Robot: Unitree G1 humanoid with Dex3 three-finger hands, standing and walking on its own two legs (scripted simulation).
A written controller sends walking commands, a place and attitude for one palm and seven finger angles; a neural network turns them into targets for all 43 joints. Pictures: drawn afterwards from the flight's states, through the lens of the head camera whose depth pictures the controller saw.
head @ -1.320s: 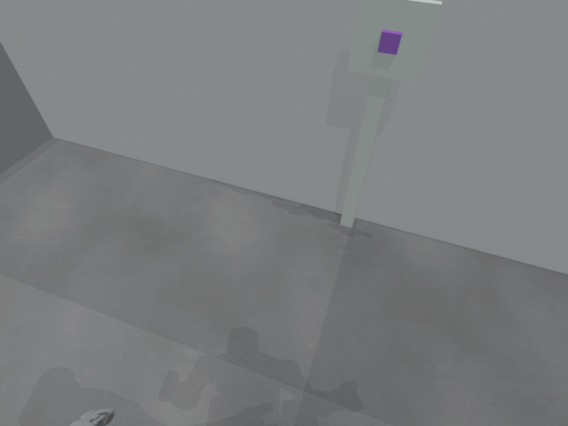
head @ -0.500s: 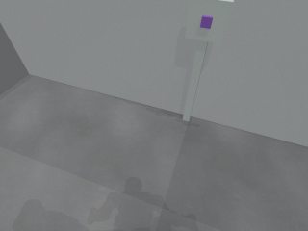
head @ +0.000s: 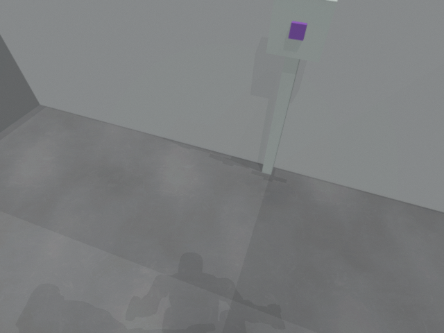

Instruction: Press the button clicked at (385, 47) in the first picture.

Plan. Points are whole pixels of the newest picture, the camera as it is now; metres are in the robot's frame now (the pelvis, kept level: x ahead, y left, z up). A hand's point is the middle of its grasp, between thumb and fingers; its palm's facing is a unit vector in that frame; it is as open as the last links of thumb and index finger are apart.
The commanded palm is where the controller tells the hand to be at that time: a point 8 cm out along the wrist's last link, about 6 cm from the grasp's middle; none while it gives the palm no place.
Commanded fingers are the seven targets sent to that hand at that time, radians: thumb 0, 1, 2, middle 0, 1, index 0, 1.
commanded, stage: look at it before walking up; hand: left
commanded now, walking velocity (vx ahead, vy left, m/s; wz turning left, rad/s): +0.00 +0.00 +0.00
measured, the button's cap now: (297, 30) +1.11 -0.22 +0.09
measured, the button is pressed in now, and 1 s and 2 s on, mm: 0 0 0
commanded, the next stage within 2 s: walk to a spot facing it in 0.22 s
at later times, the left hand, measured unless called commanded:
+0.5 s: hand out of the picture +0.07 +0.23 -0.17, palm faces -0.05 -0.96 -0.29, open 7.4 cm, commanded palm none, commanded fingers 0.00 0.90 0.90 -0.20 -0.30 -0.20 -0.30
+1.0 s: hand out of the picture +0.14 +0.13 -0.17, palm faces -0.21 -0.96 -0.16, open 7.4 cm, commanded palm none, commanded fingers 0.00 0.90 0.90 -0.20 -0.30 -0.20 -0.30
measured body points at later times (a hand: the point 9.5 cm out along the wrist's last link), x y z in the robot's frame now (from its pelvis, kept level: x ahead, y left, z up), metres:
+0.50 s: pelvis +0.01 +0.00 +0.00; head +0.01 +0.00 +0.45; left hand +0.07 +0.28 -0.15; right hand +0.08 -0.28 -0.14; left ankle +0.00 +0.12 -0.75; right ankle +0.01 -0.12 -0.74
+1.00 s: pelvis +0.15 -0.04 +0.00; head +0.17 -0.05 +0.45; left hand +0.15 +0.18 -0.16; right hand +0.18 -0.31 -0.14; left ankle +0.26 +0.07 -0.68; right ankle +0.05 -0.13 -0.75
